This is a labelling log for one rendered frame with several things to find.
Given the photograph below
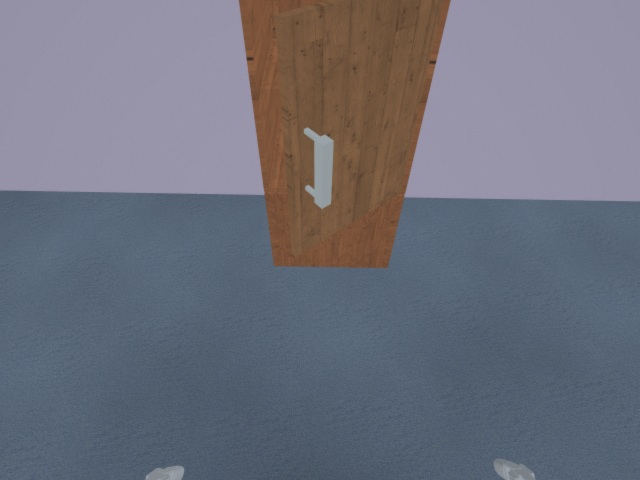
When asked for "cupboard door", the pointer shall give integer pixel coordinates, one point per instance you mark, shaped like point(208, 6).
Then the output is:
point(353, 70)

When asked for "handle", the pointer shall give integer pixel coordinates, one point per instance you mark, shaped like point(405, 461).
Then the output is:
point(323, 166)

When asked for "robot right hand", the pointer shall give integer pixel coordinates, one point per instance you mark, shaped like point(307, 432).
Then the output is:
point(511, 471)

